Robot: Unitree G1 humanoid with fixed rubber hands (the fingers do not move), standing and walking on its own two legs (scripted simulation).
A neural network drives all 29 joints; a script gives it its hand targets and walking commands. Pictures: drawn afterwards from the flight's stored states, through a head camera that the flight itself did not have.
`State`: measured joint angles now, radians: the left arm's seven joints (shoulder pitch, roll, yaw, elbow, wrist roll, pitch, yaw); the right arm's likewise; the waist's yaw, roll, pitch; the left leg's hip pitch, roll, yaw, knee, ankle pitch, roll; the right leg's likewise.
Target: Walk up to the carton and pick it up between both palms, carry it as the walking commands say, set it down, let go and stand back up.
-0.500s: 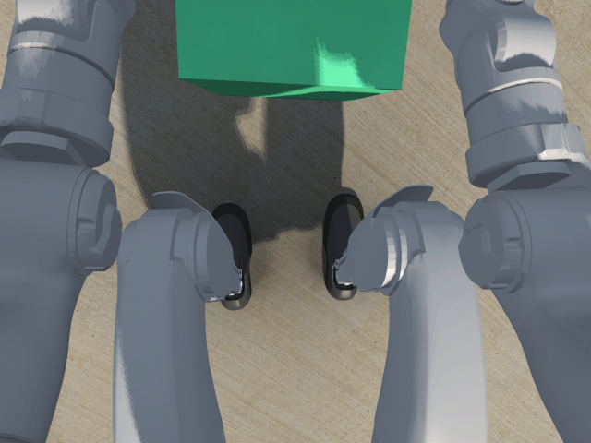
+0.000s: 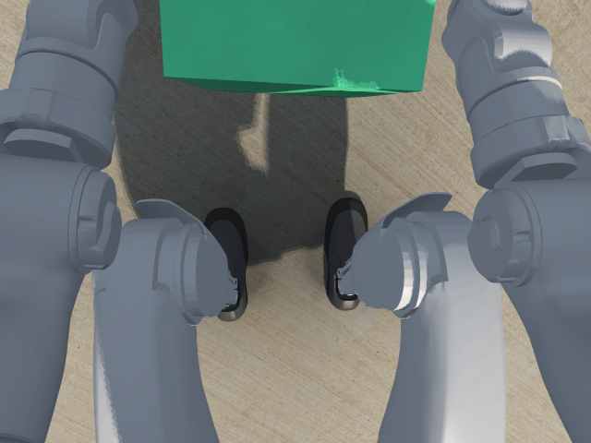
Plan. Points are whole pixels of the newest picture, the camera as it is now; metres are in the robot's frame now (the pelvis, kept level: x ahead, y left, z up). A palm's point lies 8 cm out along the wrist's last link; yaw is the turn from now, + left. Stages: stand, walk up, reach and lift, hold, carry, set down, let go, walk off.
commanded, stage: reach and lift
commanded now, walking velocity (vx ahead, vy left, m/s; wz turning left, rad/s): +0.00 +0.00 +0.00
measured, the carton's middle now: out of the picture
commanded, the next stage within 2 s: none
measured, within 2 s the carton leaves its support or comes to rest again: leaves its support in 1.40 s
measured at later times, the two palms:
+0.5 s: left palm out of the picture +0.56 +0.15 -0.18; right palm out of the picture +0.54 -0.16 -0.18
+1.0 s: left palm out of the picture +0.56 +0.15 -0.19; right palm out of the picture +0.54 -0.16 -0.18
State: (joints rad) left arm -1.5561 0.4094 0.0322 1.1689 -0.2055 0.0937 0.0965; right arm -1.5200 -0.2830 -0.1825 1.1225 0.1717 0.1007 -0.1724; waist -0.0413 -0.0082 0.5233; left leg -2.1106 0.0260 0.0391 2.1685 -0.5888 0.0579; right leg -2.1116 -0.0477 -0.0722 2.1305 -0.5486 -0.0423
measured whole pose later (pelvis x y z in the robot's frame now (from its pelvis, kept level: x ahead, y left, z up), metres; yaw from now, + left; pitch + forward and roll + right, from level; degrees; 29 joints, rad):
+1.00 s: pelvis +0.00 +0.00 -0.01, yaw +0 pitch +29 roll -1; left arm -1.56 0.39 0.07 1.17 -0.18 0.13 0.04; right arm -1.53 -0.27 -0.18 1.12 0.17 0.13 -0.10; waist -0.04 -0.01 0.52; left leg -2.13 0.03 0.03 2.21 -0.60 0.06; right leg -2.14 -0.01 -0.07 2.18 -0.55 -0.04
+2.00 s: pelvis -0.01 +0.00 +0.00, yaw +0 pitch +23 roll -1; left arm -1.56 0.38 0.06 0.96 -0.16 0.38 0.14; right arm -1.51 -0.24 -0.24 0.87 0.16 0.36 -0.21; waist -0.03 -0.01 0.53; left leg -1.98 0.00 0.03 2.17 -0.60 0.04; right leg -2.00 0.02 -0.04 2.14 -0.55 -0.03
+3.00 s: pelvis -0.04 +0.00 +0.10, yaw +1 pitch +16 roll -1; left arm -1.46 0.28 0.21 0.86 0.00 0.50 0.11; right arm -1.35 -0.18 -0.32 0.72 0.06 0.49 -0.17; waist -0.03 -0.01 0.52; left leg -1.62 -0.03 0.02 1.83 -0.49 0.04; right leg -1.63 0.03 -0.02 1.80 -0.46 -0.02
